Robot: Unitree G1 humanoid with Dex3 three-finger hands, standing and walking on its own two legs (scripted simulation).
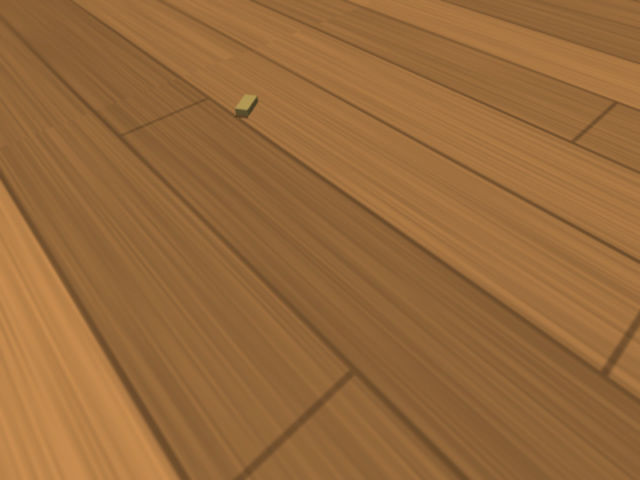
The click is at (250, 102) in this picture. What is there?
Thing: flat box
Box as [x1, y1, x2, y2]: [235, 94, 257, 115]
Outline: 257,97 254,95 245,94 235,108 236,114 248,115 257,102
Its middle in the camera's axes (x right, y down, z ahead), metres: -0.43 -0.79 +2.29
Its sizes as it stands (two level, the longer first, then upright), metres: 0.158 0.076 0.038
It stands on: the floor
